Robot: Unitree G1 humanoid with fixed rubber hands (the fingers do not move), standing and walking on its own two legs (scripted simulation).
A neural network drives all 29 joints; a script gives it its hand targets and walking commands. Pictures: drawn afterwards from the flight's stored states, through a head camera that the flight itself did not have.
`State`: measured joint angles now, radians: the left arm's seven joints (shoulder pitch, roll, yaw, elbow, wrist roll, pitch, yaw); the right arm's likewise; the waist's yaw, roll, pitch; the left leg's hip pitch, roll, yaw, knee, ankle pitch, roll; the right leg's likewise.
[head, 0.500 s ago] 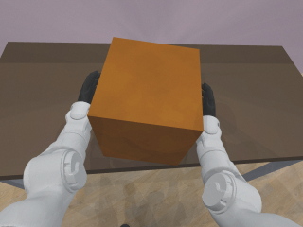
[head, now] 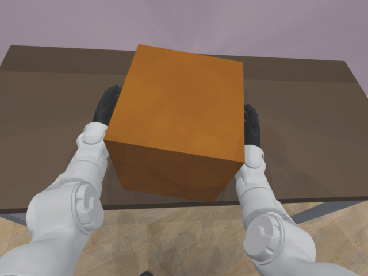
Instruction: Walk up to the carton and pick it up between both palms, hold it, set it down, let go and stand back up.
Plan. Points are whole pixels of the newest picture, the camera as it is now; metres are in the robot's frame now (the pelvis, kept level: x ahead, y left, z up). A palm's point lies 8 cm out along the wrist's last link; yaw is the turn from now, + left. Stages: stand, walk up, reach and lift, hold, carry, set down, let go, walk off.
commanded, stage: reach and lift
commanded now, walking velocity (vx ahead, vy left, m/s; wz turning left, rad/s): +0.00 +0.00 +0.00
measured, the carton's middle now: (178, 130) +0.44 +0.01 +0.00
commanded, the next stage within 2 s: none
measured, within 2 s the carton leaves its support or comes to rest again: leaves its support in 0.68 s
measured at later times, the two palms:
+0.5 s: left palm (104, 120) +0.44 +0.18 +0.03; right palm (249, 140) +0.39 -0.15 +0.03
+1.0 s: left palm (100, 124) +0.42 +0.18 +0.04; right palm (250, 143) +0.38 -0.15 +0.04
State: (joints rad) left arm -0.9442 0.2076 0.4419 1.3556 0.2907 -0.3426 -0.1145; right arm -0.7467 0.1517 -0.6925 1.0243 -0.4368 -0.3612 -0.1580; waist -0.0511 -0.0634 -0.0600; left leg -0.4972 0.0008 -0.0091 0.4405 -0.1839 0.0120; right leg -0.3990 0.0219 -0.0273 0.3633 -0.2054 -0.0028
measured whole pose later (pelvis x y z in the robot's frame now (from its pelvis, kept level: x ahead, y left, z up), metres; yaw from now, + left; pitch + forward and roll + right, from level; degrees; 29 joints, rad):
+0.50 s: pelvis +0.00 +0.00 +0.00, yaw +0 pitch +16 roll -2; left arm -0.92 0.18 0.42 1.30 0.30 -0.31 -0.10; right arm -0.72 0.13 -0.68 1.03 -0.41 -0.38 -0.15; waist -0.05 -0.07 -0.10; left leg -0.51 0.00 -0.01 0.41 -0.17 0.02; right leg -0.41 0.02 -0.03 0.32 -0.18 0.00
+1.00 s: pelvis -0.02 +0.00 +0.00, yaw +0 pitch +16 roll -2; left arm -0.93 0.19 0.32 1.33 0.25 -0.42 -0.05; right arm -0.73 0.09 -0.65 1.13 -0.38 -0.53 -0.17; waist -0.02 -0.08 -0.11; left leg -0.55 0.01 -0.01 0.38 -0.12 0.01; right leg -0.43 0.03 -0.03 0.27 -0.12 -0.01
